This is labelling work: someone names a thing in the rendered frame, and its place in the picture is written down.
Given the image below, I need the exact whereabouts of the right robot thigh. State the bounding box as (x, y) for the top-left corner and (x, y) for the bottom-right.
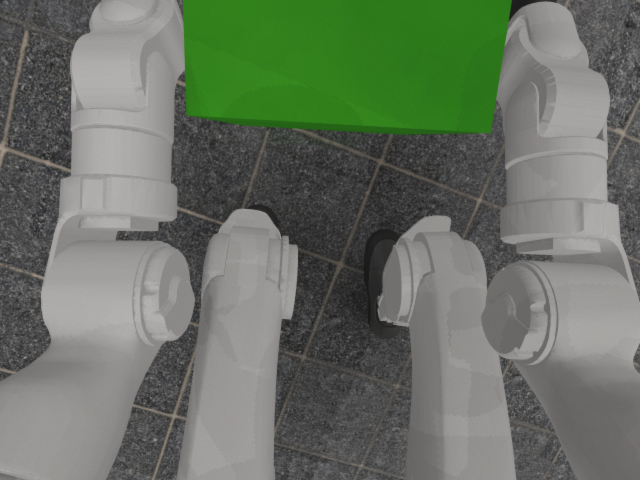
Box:
(388, 231), (516, 480)

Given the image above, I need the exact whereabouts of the robot left forearm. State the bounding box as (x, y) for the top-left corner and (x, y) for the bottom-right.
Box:
(41, 0), (185, 329)

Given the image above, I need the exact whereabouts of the carton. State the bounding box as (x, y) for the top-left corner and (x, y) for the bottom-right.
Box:
(183, 0), (512, 135)

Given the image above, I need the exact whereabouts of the left robot upper arm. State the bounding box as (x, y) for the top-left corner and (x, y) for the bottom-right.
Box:
(0, 240), (195, 480)

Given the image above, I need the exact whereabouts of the right robot hand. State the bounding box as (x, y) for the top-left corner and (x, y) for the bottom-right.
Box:
(509, 0), (556, 21)

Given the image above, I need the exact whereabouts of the robot right forearm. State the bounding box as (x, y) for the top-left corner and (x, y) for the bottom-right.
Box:
(496, 2), (640, 305)

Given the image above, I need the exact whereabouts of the right robot upper arm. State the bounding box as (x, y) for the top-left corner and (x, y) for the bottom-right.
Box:
(481, 260), (640, 480)

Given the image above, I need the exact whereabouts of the right robot shin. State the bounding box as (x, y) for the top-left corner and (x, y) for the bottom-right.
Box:
(377, 216), (487, 327)

